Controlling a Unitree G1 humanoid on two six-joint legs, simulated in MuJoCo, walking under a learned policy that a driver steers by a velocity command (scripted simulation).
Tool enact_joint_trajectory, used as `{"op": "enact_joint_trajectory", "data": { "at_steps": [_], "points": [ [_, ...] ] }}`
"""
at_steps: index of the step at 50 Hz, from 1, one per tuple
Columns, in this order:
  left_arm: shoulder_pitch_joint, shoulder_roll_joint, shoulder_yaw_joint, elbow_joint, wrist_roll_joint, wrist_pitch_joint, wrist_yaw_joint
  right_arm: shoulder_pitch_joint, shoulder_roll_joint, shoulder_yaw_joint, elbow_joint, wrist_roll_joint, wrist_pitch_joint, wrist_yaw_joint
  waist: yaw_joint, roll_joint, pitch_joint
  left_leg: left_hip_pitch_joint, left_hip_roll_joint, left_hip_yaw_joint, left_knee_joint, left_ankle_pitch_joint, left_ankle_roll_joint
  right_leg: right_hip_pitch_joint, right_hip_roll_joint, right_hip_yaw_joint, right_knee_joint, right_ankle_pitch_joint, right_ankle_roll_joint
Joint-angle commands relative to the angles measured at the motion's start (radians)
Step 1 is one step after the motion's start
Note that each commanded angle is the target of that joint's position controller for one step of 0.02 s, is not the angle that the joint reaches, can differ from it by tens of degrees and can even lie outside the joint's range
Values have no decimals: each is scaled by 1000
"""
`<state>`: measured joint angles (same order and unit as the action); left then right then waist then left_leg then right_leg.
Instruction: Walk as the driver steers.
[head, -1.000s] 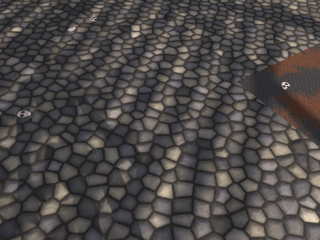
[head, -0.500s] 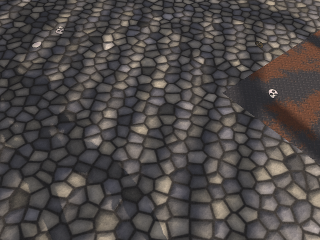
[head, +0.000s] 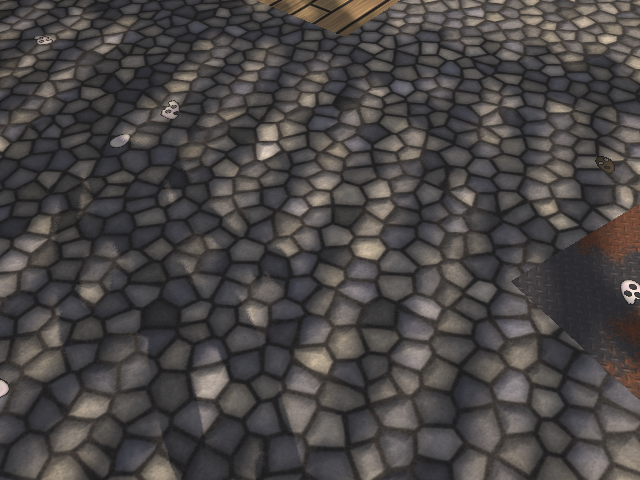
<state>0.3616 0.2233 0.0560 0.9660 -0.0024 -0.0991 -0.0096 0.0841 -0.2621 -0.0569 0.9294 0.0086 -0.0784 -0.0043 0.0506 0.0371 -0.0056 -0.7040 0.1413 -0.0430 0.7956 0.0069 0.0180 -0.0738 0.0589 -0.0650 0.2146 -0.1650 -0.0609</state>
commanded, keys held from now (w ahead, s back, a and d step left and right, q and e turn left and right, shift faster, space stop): w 0.90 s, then w+e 0.10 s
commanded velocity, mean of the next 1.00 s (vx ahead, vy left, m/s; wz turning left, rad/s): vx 0.50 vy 0.00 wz -0.01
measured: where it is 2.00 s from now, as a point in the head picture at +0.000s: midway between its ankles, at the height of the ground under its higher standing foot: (382, 267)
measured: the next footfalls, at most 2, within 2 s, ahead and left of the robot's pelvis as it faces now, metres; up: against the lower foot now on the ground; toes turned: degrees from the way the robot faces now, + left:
left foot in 0.20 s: +0.30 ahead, +0.16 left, +0.00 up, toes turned +3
right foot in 0.78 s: +0.63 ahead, -0.08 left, +0.00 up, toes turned -2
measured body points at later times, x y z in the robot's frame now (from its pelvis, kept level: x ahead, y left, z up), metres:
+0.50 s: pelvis +0.28 +0.08 +0.00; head +0.30 +0.09 +0.45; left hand +0.42 +0.34 -0.12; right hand +0.29 -0.19 -0.14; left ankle +0.26 +0.16 -0.75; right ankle +0.39 -0.11 -0.67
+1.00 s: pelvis +0.56 +0.00 +0.00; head +0.58 -0.01 +0.45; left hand +0.62 +0.27 -0.13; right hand +0.67 -0.27 -0.13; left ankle +0.59 +0.17 -0.67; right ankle +0.59 -0.08 -0.75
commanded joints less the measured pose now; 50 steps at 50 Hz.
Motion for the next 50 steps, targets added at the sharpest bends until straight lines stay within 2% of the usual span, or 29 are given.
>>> {"op": "enact_joint_trajectory", "data": {
  "at_steps": [1, 4, 7, 9, 10, 11, 12, 13, 14, 15, 16, 17, 18, 22, 24, 29, 34, 36, 37, 38, 39, 40, 41, 42, 43, 44, 46, 48, 50],
  "points": [
    [-5, 165, 33, -44, -10, -12, 14, -79, -36, -1, -56, 3, -11, 8, -9, -97, 72, 58, -31, 37, -150, 117, -10, -80, -250, 117, -121, 107, -144],
    [41, 171, 38, -15, -17, -2, 16, -147, -42, 3, -85, 11, -14, 22, 11, -101, 95, 42, -43, 33, -226, 82, 3, 18, -288, 118, -84, 107, -138],
    [32, 187, 48, -7, -20, 11, 21, -146, -72, -3, -102, 12, -24, 38, -11, -111, 86, 75, -54, 32, -275, -27, 38, 105, -333, 135, -18, 168, -117],
    [-7, 197, 50, -13, -21, 23, 23, -29, -113, -25, -76, 12, -31, 39, -86, -127, 14, 258, -107, 82, -301, -87, 70, 117, -309, 106, 128, 434, -86],
    [-11, 170, 39, -18, -16, 28, 24, 142, -159, -51, -20, 9, -31, 33, -156, -107, -89, 482, -129, 97, -298, -82, 97, 61, -249, 62, 333, 531, -59],
    [13, 129, 19, -43, 4, 29, 24, 326, -245, -75, 17, -2, -29, 24, -201, 33, -244, 783, 66, -136, -288, -79, 165, -146, -180, 5, 677, 272, -17],
    [135, -4, -16, -41, -3, 5, 12, 374, -292, -82, 39, -4, -24, 33, -124, 298, -340, 1079, 253, -619, -435, -293, 317, -547, 12, 57, 995, -372, 42],
    [65, 104, 5, -37, -27, -16, 10, 348, -195, -53, 28, 4, -30, 37, -159, 180, -307, 1050, 229, -665, -503, -401, 278, -657, -34, 195, 1117, -406, 17],
    [-27, 154, 18, -69, -46, -29, 7, 264, -150, -40, 9, 6, -34, 35, -146, 130, -188, 935, 205, -517, -509, -360, 233, -717, -86, 177, 1129, -315, -5],
    [-78, 156, 18, -80, -41, -30, 16, 174, -124, -29, -16, -1, -35, 36, -113, 37, -121, 789, 172, -400, -529, -254, 210, -676, -145, 148, 1087, -213, -9],
    [-101, 151, 25, -84, -25, -24, 22, 125, -98, -22, -23, -12, -36, 38, -87, 19, -70, 668, 142, -322, -558, -175, 205, -633, -178, 143, 1028, -148, -6],
    [-83, 138, 28, -83, -20, -11, 23, 110, -74, -13, -19, -22, -39, 39, -56, 39, -60, 599, 113, -266, -585, -133, 196, -569, -205, 150, 993, -109, -7],
    [-64, 119, 28, -78, -20, 2, 22, 115, -67, -11, -12, -21, -39, 39, -43, 51, -51, 566, 95, -228, -612, -114, 199, -541, -211, 146, 964, -92, -4],
    [-146, 103, 28, -109, -7, 23, 26, 184, -122, -23, 15, -13, -42, 17, -48, 9, 10, 555, 91, -138, -670, 14, 219, -626, -225, 127, 801, 21, 39],
    [-207, 95, 27, -129, -4, 22, 24, 216, -124, -22, 23, -10, -34, 6, -63, 6, 21, 588, 80, -100, -675, 51, 207, -667, -220, 119, 694, 114, 55],
    [-365, 67, 12, -171, -13, 12, 5, 288, -129, -19, 42, 0, -22, -3, -115, 19, 64, 629, 48, -20, -684, 27, 172, -625, -174, 69, 435, 275, 56],
    [-472, 75, 2, -221, -22, -2, -27, 350, -142, -28, 73, 7, 3, -8, -136, 30, 102, 780, 113, -26, -609, 78, 167, -646, -146, 61, 318, 186, 24],
    [-437, 101, 9, -221, -22, -7, -36, 329, -156, -35, 71, 9, 11, -11, -100, 48, 78, 813, 131, -25, -552, 201, 149, -569, -125, 51, 291, 119, -4],
    [-377, 126, 21, -207, -20, -9, -36, 306, -168, -39, 65, 10, 14, -12, -61, 64, 38, 814, 124, -14, -487, 359, 138, -467, -94, 28, 286, 92, -21],
    [-247, 159, 40, -169, -17, -10, -32, 280, -164, -37, 58, 10, 19, -12, 11, 61, -39, 787, 86, 20, -341, 503, 117, -286, -59, -1, 267, 106, -48],
    [-62, 214, 64, -116, -10, -8, -23, 274, -137, -25, 43, 2, 20, -12, 83, 30, -163, 643, 33, 57, -112, 432, 85, 4, -109, 53, 305, 145, -89],
    [76, 309, 87, -88, 12, -3, -16, 371, -41, 2, 23, -7, 6, -5, 65, -176, -323, 254, -108, 103, 286, 31, 19, 407, -366, 461, 285, 42, -224],
    [88, 268, 70, -81, 0, 2, -19, 385, -20, 14, 37, 3, -21, 3, 59, -304, -414, 67, -202, -22, 495, -566, 5, 504, -469, 804, 115, -43, -296],
    [18, 208, 49, -90, -10, 0, -19, 304, -114, -11, 17, 29, -40, 9, 59, -234, -284, -37, -134, -77, 579, -547, 24, 407, -434, 698, 98, -100, -245],
    [-62, 172, 38, -110, -9, 1, -15, 224, -129, -13, -6, 40, -49, 9, 40, -169, -168, -51, -81, -44, 561, -464, 37, 253, -395, 544, 83, -51, -208],
    [-131, 149, 30, -118, 0, -2, -19, 186, -118, -16, -13, 29, -48, 2, 4, -95, -89, -14, -38, -23, 488, -381, 37, 94, -355, 440, 46, 19, -187],
    [-181, 110, 17, -118, 13, -10, -27, 209, -94, -25, -7, 9, -20, -6, -57, -115, -41, 102, 5, -29, 388, -306, 36, -76, -297, 340, -17, 91, -169],
    [-157, 130, 21, -104, 4, -14, -26, 213, -63, -23, -14, -1, -4, -10, -74, -111, -22, 121, 10, -16, 311, -277, 19, -131, -279, 305, -59, 131, -193],
    [-124, 163, 30, -93, 0, -13, -11, 138, -71, -26, -46, -11, -3, -15, -67, -90, 10, 64, 7, -13, 190, -190, -8, -131, -272, 285, -85, 149, -203]
  ]
}}
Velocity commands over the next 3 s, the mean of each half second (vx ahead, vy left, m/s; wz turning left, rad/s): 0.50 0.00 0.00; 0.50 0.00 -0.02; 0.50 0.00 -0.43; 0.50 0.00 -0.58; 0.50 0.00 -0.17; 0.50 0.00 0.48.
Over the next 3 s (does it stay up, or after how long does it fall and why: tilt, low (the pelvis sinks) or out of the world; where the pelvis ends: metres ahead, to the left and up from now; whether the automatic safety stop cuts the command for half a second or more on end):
stays up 1.52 -0.42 -0.01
